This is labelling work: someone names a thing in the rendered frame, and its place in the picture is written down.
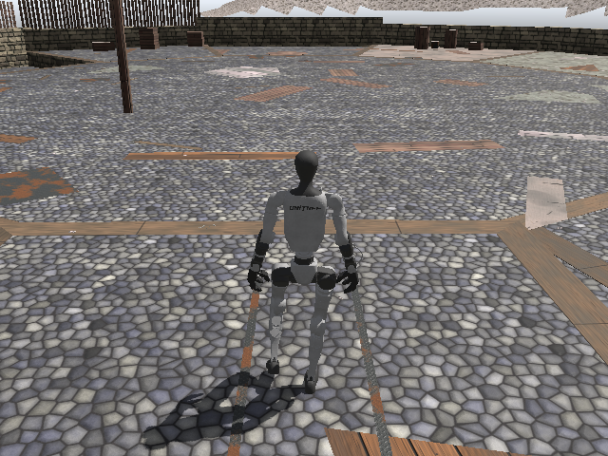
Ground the left robot forearm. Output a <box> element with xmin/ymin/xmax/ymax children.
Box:
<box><xmin>250</xmin><ymin>229</ymin><xmax>269</xmax><ymax>272</ymax></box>

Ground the right robot forearm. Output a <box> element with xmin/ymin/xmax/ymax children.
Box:
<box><xmin>339</xmin><ymin>231</ymin><xmax>357</xmax><ymax>274</ymax></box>

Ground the left robot upper arm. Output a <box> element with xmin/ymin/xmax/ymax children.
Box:
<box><xmin>260</xmin><ymin>191</ymin><xmax>286</xmax><ymax>244</ymax></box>

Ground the right robot hand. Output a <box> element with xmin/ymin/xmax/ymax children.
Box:
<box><xmin>336</xmin><ymin>271</ymin><xmax>359</xmax><ymax>294</ymax></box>

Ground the left robot hand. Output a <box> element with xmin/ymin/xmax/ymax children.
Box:
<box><xmin>247</xmin><ymin>269</ymin><xmax>270</xmax><ymax>292</ymax></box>

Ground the right robot upper arm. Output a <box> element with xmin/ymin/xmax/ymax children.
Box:
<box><xmin>325</xmin><ymin>192</ymin><xmax>349</xmax><ymax>246</ymax></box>

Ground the left robot foot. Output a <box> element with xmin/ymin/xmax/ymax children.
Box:
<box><xmin>266</xmin><ymin>358</ymin><xmax>280</xmax><ymax>374</ymax></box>

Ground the left robot shin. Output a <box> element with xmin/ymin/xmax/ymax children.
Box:
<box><xmin>269</xmin><ymin>297</ymin><xmax>283</xmax><ymax>362</ymax></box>

